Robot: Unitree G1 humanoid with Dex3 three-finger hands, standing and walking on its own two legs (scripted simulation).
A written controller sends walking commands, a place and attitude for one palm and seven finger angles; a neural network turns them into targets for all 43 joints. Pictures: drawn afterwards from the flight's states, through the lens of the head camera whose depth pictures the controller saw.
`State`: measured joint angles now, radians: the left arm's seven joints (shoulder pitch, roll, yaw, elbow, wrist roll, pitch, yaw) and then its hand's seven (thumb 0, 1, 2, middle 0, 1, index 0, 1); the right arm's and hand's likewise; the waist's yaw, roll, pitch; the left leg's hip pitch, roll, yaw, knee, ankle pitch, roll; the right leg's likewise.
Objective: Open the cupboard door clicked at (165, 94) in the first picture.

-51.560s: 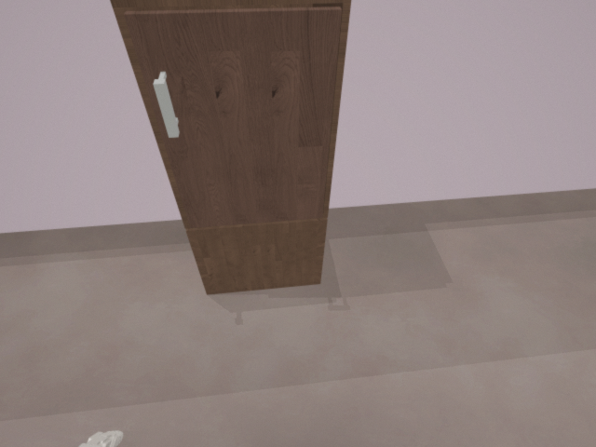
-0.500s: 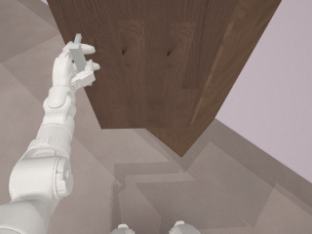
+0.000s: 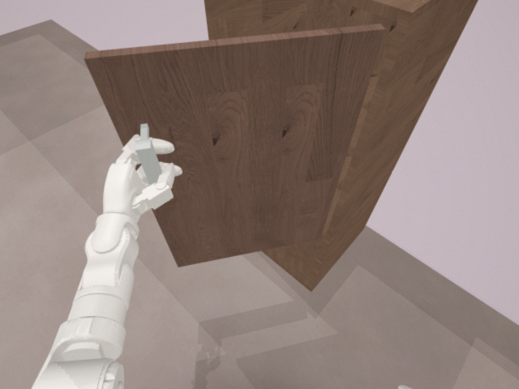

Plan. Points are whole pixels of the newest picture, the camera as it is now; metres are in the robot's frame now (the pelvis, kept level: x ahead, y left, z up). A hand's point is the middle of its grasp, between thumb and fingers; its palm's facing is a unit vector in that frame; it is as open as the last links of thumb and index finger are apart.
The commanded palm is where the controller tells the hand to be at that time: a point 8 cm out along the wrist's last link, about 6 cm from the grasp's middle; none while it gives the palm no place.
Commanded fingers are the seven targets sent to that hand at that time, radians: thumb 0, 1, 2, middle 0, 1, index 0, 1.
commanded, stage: pull the door open along its arc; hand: left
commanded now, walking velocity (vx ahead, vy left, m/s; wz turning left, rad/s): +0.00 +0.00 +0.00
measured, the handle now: (154, 164) +0.45 +0.17 +0.10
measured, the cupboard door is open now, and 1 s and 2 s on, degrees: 55 82 84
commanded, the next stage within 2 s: open thumb and fingers to let go in 0.70 s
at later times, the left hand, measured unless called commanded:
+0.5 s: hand (210, 251) +0.29 +0.06 +0.10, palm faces +0.39 -0.92 +0.02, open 5.7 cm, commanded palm +0.22 +0.11 +0.10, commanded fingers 0.00 0.90 0.90 -0.40 -1.35 -0.40 -1.35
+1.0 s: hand (218, 269) +0.26 +0.05 +0.11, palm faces +0.40 -0.92 +0.00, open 6.8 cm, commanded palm +0.20 +0.08 +0.10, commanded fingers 0.00 0.13 0.57 -0.34 -1.27 -0.34 -1.27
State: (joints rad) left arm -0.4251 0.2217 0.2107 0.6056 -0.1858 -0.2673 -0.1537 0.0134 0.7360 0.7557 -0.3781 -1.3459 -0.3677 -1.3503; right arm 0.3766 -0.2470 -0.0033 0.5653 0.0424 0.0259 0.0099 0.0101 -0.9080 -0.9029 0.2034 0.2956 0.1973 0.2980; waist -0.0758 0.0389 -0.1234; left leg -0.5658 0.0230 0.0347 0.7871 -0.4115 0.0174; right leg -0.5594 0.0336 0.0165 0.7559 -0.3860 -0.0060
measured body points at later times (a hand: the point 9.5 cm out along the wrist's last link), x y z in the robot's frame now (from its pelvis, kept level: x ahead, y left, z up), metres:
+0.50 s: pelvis +0.00 -0.03 +0.01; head -0.01 -0.05 +0.46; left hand +0.26 +0.11 +0.11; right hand +0.19 -0.22 -0.08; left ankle -0.02 +0.11 -0.71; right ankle -0.01 -0.12 -0.71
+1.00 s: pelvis -0.01 -0.04 +0.01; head -0.01 -0.07 +0.45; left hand +0.23 +0.10 +0.11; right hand +0.20 -0.23 -0.08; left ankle -0.02 +0.11 -0.71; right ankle -0.01 -0.12 -0.71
